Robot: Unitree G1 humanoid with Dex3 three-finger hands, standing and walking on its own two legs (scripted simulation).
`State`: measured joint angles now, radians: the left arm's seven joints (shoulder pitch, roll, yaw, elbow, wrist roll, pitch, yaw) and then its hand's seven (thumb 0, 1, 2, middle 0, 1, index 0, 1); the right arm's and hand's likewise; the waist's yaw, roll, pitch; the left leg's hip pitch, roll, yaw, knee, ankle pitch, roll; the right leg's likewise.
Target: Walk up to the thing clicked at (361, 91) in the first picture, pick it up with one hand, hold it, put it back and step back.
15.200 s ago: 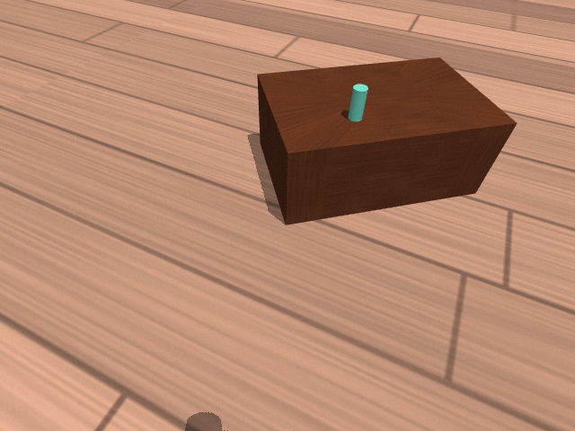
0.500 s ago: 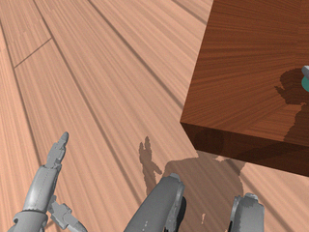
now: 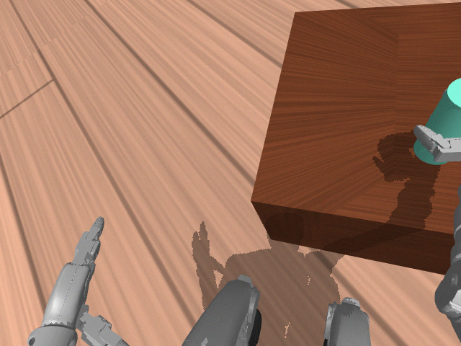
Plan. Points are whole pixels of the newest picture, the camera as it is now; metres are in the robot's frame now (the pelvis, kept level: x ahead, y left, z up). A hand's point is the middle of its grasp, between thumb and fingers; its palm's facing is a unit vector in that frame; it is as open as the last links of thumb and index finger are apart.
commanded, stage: lift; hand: right
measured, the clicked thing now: (450, 125) +0.52 -0.23 -0.01
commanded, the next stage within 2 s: hold in 1.34 s
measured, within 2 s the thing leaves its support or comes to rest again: neither
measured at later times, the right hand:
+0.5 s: hand out of the picture +0.42 -0.22 +0.08, palm faces +0.21 +0.98 -0.02, open 9.0 cm
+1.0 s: hand out of the picture +0.38 -0.19 +0.12, palm faces +0.20 +0.98 -0.01, open 8.9 cm
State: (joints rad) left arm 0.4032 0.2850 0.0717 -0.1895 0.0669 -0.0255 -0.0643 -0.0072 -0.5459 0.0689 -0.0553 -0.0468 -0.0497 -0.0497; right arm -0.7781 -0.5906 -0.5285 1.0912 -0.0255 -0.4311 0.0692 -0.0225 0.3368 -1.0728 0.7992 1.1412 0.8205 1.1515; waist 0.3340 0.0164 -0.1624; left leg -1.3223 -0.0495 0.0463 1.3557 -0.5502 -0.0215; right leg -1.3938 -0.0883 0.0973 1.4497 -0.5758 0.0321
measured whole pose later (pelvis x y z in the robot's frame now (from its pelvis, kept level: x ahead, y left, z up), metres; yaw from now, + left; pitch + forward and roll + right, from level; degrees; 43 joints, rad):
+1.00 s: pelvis +0.02 +0.00 +0.09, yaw -3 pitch +13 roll +1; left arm 0.41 0.24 0.10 0.11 0.01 -0.01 0.01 -0.01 -0.54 0.05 -0.04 -0.04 -0.04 -0.04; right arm -0.26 -0.19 -0.25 0.58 0.10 -0.38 0.03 -0.02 0.31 -1.07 0.80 1.13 0.82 1.13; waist 0.09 0.01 -0.11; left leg -0.76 0.01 -0.01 0.99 -0.46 -0.03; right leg -0.79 -0.04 0.02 1.01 -0.45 0.02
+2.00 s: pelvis +0.02 +0.00 +0.11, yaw -4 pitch +8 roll +0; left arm 0.36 0.21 0.10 0.22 0.00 -0.01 0.04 -0.01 -0.53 0.05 -0.05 -0.05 -0.05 -0.05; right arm -0.14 -0.17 -0.19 0.42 0.12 -0.32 0.00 -0.02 0.33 -1.11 0.79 1.16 0.81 1.17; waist 0.05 0.01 -0.08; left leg -0.61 0.02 -0.02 0.89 -0.43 -0.03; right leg -0.63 -0.03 0.00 0.90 -0.42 0.02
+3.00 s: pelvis +0.02 +0.00 +0.11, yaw -3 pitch +8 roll +0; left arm 0.34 0.21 0.10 0.29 -0.01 -0.02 0.04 -0.01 -0.52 0.04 -0.05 -0.06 -0.06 -0.05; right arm -0.18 -0.16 -0.18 0.46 0.12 -0.31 -0.01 -0.02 0.33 -1.12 0.79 1.16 0.81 1.17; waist 0.05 0.01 -0.07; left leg -0.58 0.02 -0.03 0.85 -0.40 -0.04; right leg -0.60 -0.03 0.00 0.86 -0.39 0.01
